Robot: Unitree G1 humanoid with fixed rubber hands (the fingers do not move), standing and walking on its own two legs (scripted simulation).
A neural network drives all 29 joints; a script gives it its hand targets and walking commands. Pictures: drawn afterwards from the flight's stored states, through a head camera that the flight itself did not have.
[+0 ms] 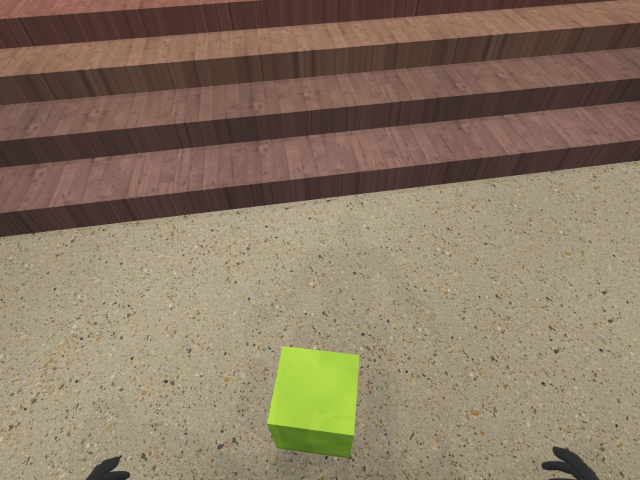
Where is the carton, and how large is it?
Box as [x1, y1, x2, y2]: [267, 346, 358, 457]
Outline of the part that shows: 282,346 267,424 276,446 279,448 348,457 354,429 358,355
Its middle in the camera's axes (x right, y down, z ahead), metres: -0.01 +0.47 +1.09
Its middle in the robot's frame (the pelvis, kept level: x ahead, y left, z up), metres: +0.41 +0.03 -0.66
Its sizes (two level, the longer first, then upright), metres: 0.210 0.200 0.250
